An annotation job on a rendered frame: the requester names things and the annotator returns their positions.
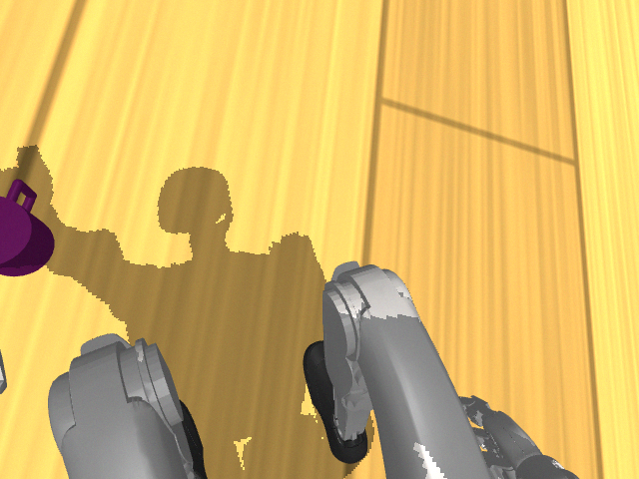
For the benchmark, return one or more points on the mug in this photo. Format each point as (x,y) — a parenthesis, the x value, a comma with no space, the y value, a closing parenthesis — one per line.
(26,244)

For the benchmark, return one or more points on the right robot arm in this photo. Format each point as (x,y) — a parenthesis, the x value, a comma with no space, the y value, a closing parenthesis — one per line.
(542,467)

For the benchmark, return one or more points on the left robot foot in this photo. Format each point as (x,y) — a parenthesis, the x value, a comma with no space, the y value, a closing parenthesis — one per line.
(194,442)

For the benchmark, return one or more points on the right robot hand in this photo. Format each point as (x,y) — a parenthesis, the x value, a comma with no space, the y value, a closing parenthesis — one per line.
(506,442)

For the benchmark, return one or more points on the right robot foot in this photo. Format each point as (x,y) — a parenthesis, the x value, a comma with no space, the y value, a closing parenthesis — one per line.
(321,392)

